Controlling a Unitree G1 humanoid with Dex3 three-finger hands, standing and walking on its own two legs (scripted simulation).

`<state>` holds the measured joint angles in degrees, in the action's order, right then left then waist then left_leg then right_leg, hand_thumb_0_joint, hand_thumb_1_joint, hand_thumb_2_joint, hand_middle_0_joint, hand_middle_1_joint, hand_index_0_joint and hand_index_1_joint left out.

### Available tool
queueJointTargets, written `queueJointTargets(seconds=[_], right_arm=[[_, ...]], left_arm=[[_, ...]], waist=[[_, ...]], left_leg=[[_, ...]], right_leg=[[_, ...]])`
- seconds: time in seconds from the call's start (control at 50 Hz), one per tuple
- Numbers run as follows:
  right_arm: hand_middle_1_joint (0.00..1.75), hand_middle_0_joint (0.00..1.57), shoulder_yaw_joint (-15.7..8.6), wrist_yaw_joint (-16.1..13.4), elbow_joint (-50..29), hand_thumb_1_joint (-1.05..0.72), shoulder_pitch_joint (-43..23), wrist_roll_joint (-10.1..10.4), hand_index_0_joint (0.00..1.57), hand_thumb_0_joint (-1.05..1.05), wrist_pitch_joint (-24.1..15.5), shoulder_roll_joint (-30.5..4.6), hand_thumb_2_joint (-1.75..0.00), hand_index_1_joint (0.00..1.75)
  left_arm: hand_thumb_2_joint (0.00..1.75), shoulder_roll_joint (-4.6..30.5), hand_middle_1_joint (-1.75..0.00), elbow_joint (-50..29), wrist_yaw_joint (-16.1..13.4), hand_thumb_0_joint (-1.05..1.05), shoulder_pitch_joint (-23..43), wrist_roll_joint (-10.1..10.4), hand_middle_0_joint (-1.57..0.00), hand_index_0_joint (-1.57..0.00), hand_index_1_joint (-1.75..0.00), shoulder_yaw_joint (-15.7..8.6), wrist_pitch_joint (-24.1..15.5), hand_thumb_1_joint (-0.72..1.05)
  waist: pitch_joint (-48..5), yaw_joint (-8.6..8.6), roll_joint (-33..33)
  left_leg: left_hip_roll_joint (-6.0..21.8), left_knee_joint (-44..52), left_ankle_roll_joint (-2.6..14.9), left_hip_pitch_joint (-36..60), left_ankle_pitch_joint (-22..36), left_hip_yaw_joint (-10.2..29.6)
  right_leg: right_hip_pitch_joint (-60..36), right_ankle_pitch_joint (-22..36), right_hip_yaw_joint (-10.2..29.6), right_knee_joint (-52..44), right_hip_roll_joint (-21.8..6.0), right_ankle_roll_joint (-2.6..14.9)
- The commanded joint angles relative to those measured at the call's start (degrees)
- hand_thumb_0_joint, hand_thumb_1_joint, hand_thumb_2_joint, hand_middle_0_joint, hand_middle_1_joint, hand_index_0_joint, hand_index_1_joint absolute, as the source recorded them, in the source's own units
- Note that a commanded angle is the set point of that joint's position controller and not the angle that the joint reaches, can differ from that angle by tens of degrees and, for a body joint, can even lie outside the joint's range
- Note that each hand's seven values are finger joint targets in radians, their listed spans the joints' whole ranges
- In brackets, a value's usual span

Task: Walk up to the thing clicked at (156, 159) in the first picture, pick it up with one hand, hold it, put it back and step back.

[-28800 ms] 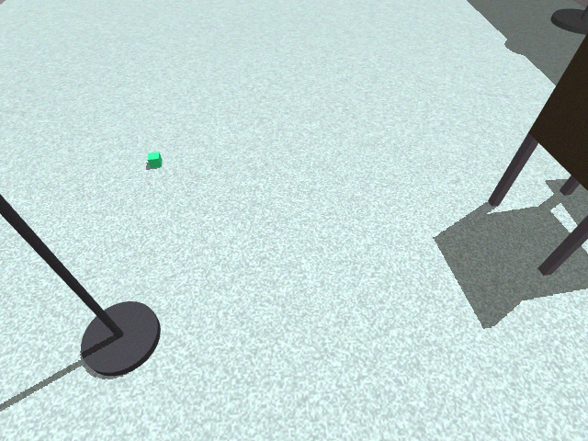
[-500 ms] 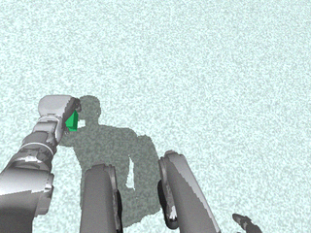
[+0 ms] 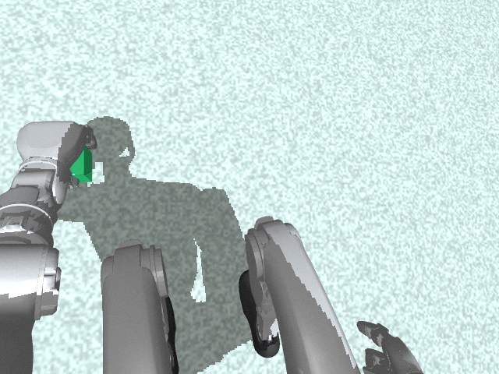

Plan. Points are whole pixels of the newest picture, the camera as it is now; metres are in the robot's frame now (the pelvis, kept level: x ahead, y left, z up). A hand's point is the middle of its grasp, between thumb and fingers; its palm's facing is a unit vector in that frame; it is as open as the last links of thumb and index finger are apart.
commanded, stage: crouch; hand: left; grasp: from above
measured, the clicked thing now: (71, 164) +0.47 +0.24 -0.20
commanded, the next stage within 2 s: lower in 0.44 s
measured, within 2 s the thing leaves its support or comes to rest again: neither
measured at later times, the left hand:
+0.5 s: hand (74, 165) +0.47 +0.24 -0.23, palm faces -0.46 +0.01 -0.89, open 8.4 cm
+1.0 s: hand (86, 173) +0.47 +0.23 -0.29, palm faces -0.47 +0.00 -0.88, open 8.4 cm
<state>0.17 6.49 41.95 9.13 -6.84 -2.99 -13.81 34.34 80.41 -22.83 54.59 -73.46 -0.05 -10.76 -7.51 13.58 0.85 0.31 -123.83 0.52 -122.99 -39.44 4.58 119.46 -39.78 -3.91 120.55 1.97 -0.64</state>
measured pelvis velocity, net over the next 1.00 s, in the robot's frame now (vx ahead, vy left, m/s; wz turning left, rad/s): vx -0.01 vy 0.00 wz -0.07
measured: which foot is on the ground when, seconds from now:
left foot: down 0.00-1.00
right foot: down 0.00-1.00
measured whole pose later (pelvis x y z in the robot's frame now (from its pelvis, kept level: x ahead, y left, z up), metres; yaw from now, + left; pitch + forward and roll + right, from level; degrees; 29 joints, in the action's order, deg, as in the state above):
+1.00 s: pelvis -0.01 +0.00 -0.08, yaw -4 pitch +34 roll -9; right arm 7.4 8.3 41.6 9.2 -9.6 -4.8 -15.8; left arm 44.1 89.3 -27.2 58.9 -76.2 -2.3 -13.1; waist 0.3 18.3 -2.4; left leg 0.6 -139.9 0.1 -134.7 -39.6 8.4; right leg 130.2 -38.7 -7.4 134.3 3.0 -0.8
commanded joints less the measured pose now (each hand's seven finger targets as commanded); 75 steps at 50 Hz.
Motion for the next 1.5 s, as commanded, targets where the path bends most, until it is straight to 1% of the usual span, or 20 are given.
queueJointTargets(seconds=[0.0, 0.02, 0.06, 0.24, 0.42, 0.48, 0.6, 0.64, 0.72, 0.78, 0.86, 1.0, 1.04, 1.14, 1.2, 1.22, 1.24, 1.34, 1.42, 1.48], right_arm=[[0.30, 0.20, -4.42, -0.37, -0.17, -0.91, 13.51, -0.22, 0.20, 0.00, 0.22, -13.16, -0.90, 0.30], [0.30, 0.20, -4.09, -0.10, -0.71, -0.91, 13.36, -0.40, 0.20, 0.00, 0.10, -13.00, -0.90, 0.30], [0.30, 0.20, -4.21, -0.17, 0.11, -0.91, 13.78, -0.53, 0.20, 0.00, 0.20, -13.69, -0.91, 0.30], [0.30, 0.20, -2.08, -0.18, 0.14, -0.91, 13.38, -1.02, 0.20, 0.00, -0.56, -14.71, -0.90, 0.30], [0.30, 0.20, -0.49, -0.19, 0.12, -0.92, 13.23, -1.11, 0.20, 0.00, -0.75, -15.40, -0.90, 0.30], [0.30, 0.20, -0.16, -0.07, 0.11, -0.92, 13.48, -1.13, 0.20, 0.00, -0.67, -15.37, -0.91, 0.30], [0.30, 0.20, 0.24, 0.19, 0.52, -0.91, 14.21, -1.17, 0.20, 0.00, -0.45, -15.68, -0.90, 0.30], [0.30, 0.20, 0.49, 0.30, 0.58, -0.91, 14.30, -1.40, 0.20, 0.00, -0.41, -15.85, -0.90, 0.30], [0.30, 0.20, 1.19, 0.49, 0.11, -0.91, 13.69, -1.80, 0.20, 0.00, -0.67, -16.18, -0.90, 0.30], [0.30, 0.20, 1.42, 0.59, 0.03, -0.91, 13.41, -2.24, 0.20, 0.00, -0.81, -16.87, -0.90, 0.30], [0.30, 0.20, 2.09, 0.72, -0.51, -0.91, 12.01, -2.54, 0.20, 0.00, -1.29, -17.06, -0.90, 0.30], [0.30, 0.20, 2.39, 1.18, 0.06, -0.90, 13.42, -3.45, 0.20, 0.00, -2.30, -18.23, -0.90, 0.30], [0.30, 0.20, 3.04, 1.48, -0.09, -0.90, 12.59, -3.43, 0.20, 0.00, -2.41, -17.53, -0.90, 0.30], [0.30, 0.20, 3.86, 2.23, -0.65, -0.90, 13.21, -3.89, 0.20, 0.00, -3.25, -18.36, -0.90, 0.30], [0.30, 0.20, 4.70, 2.49, -0.65, -0.90, 12.76, -3.91, 0.20, 0.00, -3.60, -18.73, -0.90, 0.30], [0.30, 0.20, 4.29, 2.46, -1.20, -0.90, 12.98, -4.07, 0.20, 0.00, -3.68, -19.38, -0.90, 0.30], [0.30, 0.20, 4.66, 2.47, -1.68, -0.90, 12.61, -4.03, 0.20, 0.00, -3.90, -19.82, -0.90, 0.30], [0.30, 0.20, 5.09, 2.56, -1.94, -0.90, 12.77, -4.81, 0.20, 0.00, -3.88, -20.99, -0.90, 0.30], [0.30, 0.20, 5.74, 3.17, -2.18, -0.90, 11.95, -5.64, 0.20, 0.00, -4.74, -21.09, -0.90, 0.30], [0.30, 0.20, 6.29, 3.29, -1.91, -0.90, 11.26, -5.56, 0.20, 0.00, -5.42, -21.15, -0.90, 0.30]], left_arm=[[0.51, 13.73, -0.40, -8.29, -2.88, 0.00, 21.91, -0.15, -1.12, -1.14, -0.39, -2.52, -0.61, 0.76], [0.50, 11.39, -0.39, -4.45, -2.83, 0.00, 19.56, -0.03, -1.13, -1.14, -0.38, -1.78, -0.32, 0.77], [0.51, 14.37, -0.39, -7.02, -3.30, 0.00, 23.06, -0.61, -1.12, -1.13, -0.38, -2.78, -0.79, 0.74], [0.48, 17.01, -0.39, -3.70, -4.17, 0.00, 26.20, -0.31, -1.12, -1.14, -0.37, -2.90, -0.72, 0.77], [0.51, 17.85, -0.38, -0.47, -3.51, 0.00, 23.63, -0.47, -1.12, -1.12, -0.37, -2.11, -0.14, 0.73], [0.51, 18.80, -0.38, -1.32, -3.12, 0.00, 22.78, 0.33, -1.12, -1.12, -0.38, -2.54, 0.00, 0.72], [0.53, 18.33, -0.35, -1.29, -2.34, 0.00, 22.87, 0.42, -1.17, -1.17, -0.36, -1.73, -0.55, 0.77], [0.52, 20.44, -0.36, -2.48, -2.74, 0.00, 24.58, 0.32, -1.16, -1.16, -0.36, -2.79, -1.32, 0.77], [0.51, 18.92, -0.38, 1.64, -3.62, 0.00, 22.64, -0.30, -1.15, -1.15, -0.37, -2.33, -2.02, 0.76], [0.49, 21.68, -0.40, 0.03, -4.63, 0.00, 24.42, -1.44, -1.14, -1.15, -0.39, -3.44, -2.62, 0.77], [0.50, 20.97, -0.41, 1.38, -6.01, 0.00, 24.44, -1.70, -1.13, -1.15, -0.40, -2.44, -2.47, 0.77], [0.54, 24.39, -0.38, -1.98, -8.20, 0.00, 26.85, -1.75, -1.14, -1.14, -0.37, -5.21, -1.79, 0.78], [0.52, 22.55, -0.37, 2.05, -8.41, 0.00, 23.92, -1.62, -1.12, -1.13, -0.36, -3.92, -1.39, 0.75], [0.50, 24.95, -0.41, 3.61, -8.47, 0.00, 23.16, -0.50, -1.07, -1.08, -0.39, -5.28, -1.32, 0.71], [0.50, 23.66, -0.43, 7.35, -8.22, 0.00, 21.25, -0.80, -1.08, -1.10, -0.40, -3.56, -0.96, 0.73], [0.49, 26.71, -0.42, 3.94, -8.49, 0.00, 22.69, -0.61, -1.08, -1.10, -0.40, -5.90, -1.51, 0.74], [0.50, 25.98, -0.42, 5.06, -8.18, 0.00, 22.36, -1.31, -1.09, -1.11, -0.40, -4.96, -1.45, 0.75], [0.52, 29.86, -0.43, 4.94, -9.70, 0.00, 22.31, -2.58, -1.11, -1.13, -0.41, -8.60, -2.76, 0.79], [0.52, 28.57, -0.44, 6.02, -10.60, 0.00, 23.71, -3.10, -1.14, -1.16, -0.42, -7.13, -3.45, 0.83], [0.52, 27.75, -0.42, 5.44, -11.29, 0.00, 23.92, -3.02, -1.12, -1.14, -0.40, -5.08, -3.68, 0.80]], waist=[[-39.27, 0.75, 14.37], [-37.92, 1.50, 13.79], [-39.79, 1.27, 15.30], [-36.83, 2.61, 15.37], [-33.59, 3.21, 15.46], [-34.86, 2.32, 15.30], [-34.73, 3.75, 14.72], [-34.05, 3.90, 14.57], [-31.44, 4.76, 15.23], [-31.42, 4.76, 17.93], [-31.79, 4.86, 18.74], [-31.96, 6.32, 20.20], [-30.08, 6.51, 19.56], [-30.62, 6.87, 17.07], [-28.22, 6.99, 17.99], [-29.96, 7.45, 17.95], [-28.37, 7.33, 18.24], [-27.35, 7.80, 20.62], [-24.80, 9.64, 20.61], [-25.48, 9.17, 22.06]], left_leg=[[-0.84, 10.20, 1.15, 30.11, 14.38, -2.29], [-0.89, 9.97, 1.10, 30.07, 13.73, -1.86], [-0.78, 9.00, 1.14, 30.07, 13.29, -2.05], [-0.62, 6.70, 1.32, 25.08, 7.32, -1.59], [-0.66, 4.32, 1.38, 21.80, 7.25, -1.59], [-0.71, 2.73, 1.72, 20.20, 9.53, -2.58], [-0.44, 1.04, 1.45, 20.39, 12.05, -1.61], [-0.43, -0.18, 1.66, 18.17, 11.94, -1.82], [-0.46, -0.65, 1.31, 18.08, 10.94, -1.28], [-0.38, -0.51, 0.98, 19.31, 9.71, -0.76], [-0.31, -1.21, 0.99, 19.11, 8.35, -0.58], [0.07, -3.01, 0.64, 20.33, 11.98, 0.14], [0.09, -3.83, 1.03, 17.82, 11.24, -0.28], [0.21, -5.19, 1.49, 14.98, 12.55, -0.22], [0.18, -4.95, 1.27, 14.67, 10.64, 0.07], [0.42, -5.35, 1.25, 15.64, 12.12, 0.37], [0.20, -5.54, 0.95, 15.77, 12.20, 0.47], [0.48, -5.54, 0.29, 17.23, 12.37, 1.42], [0.55, -7.05, 0.60, 15.53, 10.33, 1.31], [0.66, -6.30, 0.30, 17.01, 10.36, 1.64]], right_leg=[[-16.81, 16.78, -1.93, -11.08, 0.96, 3.04], [-15.79, 16.01, -1.99, -10.81, 0.68, 2.94], [-15.31, 15.89, -2.11, -10.05, 0.92, 2.99], [-11.83, 11.13, -3.43, -7.43, 1.22, 2.99], [-10.27, 11.50, -4.34, -5.33, 1.55, 3.01], [-13.81, 14.14, -3.85, -5.26, 1.70, 2.51], [-13.41, 16.54, -4.73, -3.41, 2.08, 2.51], [-13.96, 16.67, -4.78, -3.05, 2.21, 2.35], [-11.36, 15.21, -5.59, -1.73, 2.20, 2.54], [-9.47, 13.83, -6.36, -0.69, 2.25, 2.84], [-8.54, 12.90, -6.65, -0.25, 2.58, 2.86], [-7.83, 16.22, -7.58, 1.64, 2.41, 2.87], [-8.64, 16.20, -7.18, 1.35, 2.74, 2.59], [-12.67, 17.92, -7.22, 1.10, 3.12, 2.07], [-11.10, 15.63, -7.79, 1.32, 3.21, 2.45], [-12.19, 17.17, -8.14, 1.52, 3.31, 2.28], [-10.86, 16.71, -8.39, 2.09, 3.05, 2.73], [-9.69, 15.98, -9.54, 2.99, 3.19, 3.13], [-9.02, 15.14, -9.65, 2.73, 3.45, 2.88], [-9.01, 14.91, -10.01, 2.71, 3.57, 2.89]])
